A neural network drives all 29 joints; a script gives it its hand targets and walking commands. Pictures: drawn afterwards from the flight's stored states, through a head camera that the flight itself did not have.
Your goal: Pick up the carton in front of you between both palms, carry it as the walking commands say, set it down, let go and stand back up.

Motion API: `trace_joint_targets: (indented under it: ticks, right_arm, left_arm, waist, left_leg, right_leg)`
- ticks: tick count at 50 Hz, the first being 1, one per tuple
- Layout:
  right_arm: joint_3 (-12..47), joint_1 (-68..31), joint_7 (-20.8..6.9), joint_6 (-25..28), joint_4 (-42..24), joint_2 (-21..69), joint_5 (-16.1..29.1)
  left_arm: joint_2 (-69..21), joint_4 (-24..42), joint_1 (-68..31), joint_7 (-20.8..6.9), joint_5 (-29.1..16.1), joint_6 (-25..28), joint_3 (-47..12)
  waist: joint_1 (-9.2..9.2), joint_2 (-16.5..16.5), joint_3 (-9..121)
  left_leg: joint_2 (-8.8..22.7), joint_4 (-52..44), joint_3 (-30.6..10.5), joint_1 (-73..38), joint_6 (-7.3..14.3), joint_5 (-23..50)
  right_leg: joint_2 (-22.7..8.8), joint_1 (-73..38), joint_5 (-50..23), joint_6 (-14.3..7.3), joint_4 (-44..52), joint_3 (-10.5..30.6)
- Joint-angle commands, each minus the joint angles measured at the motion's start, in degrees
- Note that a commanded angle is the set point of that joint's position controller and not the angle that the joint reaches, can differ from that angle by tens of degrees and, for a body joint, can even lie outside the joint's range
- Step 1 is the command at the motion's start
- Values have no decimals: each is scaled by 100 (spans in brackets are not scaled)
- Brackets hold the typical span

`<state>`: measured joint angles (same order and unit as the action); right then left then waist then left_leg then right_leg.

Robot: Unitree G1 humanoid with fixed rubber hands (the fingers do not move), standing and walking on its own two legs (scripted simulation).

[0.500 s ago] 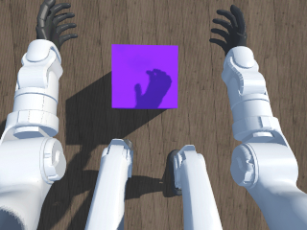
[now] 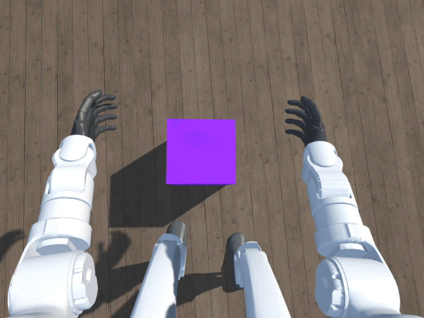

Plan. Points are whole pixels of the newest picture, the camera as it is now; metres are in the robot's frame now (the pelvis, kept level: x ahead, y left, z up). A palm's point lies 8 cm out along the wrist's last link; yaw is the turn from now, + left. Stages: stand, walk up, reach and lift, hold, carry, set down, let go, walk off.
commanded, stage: let go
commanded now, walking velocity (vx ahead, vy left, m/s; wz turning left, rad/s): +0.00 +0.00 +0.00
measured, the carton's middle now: (200, 156) +0.45 +0.04 -0.55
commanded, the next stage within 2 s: stand in 1.06 s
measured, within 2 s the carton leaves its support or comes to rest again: neither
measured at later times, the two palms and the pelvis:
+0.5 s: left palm (43, 240) +0.26 +0.23 +0.01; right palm (398, 239) +0.28 -0.23 +0.01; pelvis +0.06 -0.01 +0.09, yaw +2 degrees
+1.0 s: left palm (35, 275) +0.22 +0.22 +0.03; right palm out of the picture +0.24 -0.24 +0.04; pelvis +0.07 -0.02 +0.10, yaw +1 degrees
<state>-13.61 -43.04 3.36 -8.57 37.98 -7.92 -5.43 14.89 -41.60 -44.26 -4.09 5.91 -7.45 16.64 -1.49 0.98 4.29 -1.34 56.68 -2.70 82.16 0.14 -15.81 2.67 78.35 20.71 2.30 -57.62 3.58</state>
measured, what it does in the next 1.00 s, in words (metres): rises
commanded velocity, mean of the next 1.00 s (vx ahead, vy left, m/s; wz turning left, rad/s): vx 0.00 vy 0.00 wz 0.00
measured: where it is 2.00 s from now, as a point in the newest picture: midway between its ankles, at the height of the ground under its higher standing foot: (207, 264)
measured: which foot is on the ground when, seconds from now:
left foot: down 0.00-1.00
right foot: down 0.00-1.00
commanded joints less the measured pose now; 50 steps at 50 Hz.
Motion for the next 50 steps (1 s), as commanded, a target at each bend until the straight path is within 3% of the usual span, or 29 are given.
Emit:
trace_joint_targets:
  ticks: [1,12,26,38,50]
  right_arm:
    - [71,-54,-68,205,-1007,-536,24]
    - [357,2527,-376,761,-876,-550,228]
    - [859,4935,-557,1061,-1543,-738,483]
    - [1009,5247,-732,426,-1845,-821,501]
    - [941,5314,-739,155,-1886,-898,417]
  left_arm:
    - [627,1074,-70,-16,-53,173,-83]
    - [191,1187,2582,-32,-375,672,-539]
    - [188,1976,5235,71,-608,955,-1113]
    - [331,2245,5436,-29,-496,248,-1218]
    - [256,2330,5492,-3,-454,14,-1217]
  waist:
    - [-123,-328,5113]
    - [-9,-324,3579]
    - [96,20,1166]
    - [129,128,-750]
    - [145,-48,-671]
  left_leg:
    - [-104,-471,228,-5343,-108,2623]
    - [18,-1369,-17,-6343,-117,3133]
    - [-132,-3024,178,-7484,-138,2150]
    - [-263,-3360,344,-8344,-128,953]
    - [-183,-3384,246,-8439,-111,1597]
  right_leg:
    - [248,-1859,-1523,54,858,-609]
    - [133,-3026,-1809,-38,1818,-410]
    - [-35,-6002,-2176,-47,3326,-227]
    - [-216,-6145,-895,-157,4029,-203]
    - [-43,-6870,-1762,-141,3760,-265]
